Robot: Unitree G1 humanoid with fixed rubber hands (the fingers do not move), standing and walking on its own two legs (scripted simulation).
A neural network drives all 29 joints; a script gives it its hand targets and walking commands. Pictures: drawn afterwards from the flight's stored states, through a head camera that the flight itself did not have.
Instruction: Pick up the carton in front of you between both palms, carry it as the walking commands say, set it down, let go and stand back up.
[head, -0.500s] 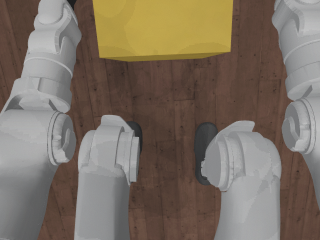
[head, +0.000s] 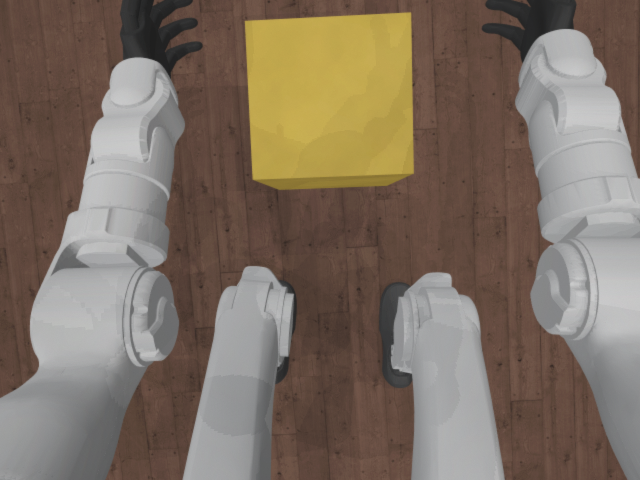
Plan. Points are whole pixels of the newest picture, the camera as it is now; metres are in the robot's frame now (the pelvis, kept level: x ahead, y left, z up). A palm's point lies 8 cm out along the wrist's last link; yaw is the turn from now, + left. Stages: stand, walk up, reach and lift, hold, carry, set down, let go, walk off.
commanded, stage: set down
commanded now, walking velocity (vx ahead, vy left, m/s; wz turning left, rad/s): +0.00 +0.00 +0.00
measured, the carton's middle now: (330, 120) +0.53 +0.02 -0.35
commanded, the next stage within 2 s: let go in 0.48 s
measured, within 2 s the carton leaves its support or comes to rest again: neither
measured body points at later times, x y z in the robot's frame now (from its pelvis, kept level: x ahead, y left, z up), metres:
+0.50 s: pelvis +0.03 +0.00 +0.14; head +0.33 -0.01 +0.47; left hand +0.54 +0.21 +0.04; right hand +0.57 -0.19 +0.04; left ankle +0.10 +0.12 -0.44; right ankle +0.10 -0.12 -0.44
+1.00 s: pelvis +0.09 +0.00 +0.25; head +0.28 -0.01 +0.66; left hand +0.42 +0.23 +0.15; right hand +0.43 -0.22 +0.14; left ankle +0.10 +0.12 -0.44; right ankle +0.10 -0.12 -0.44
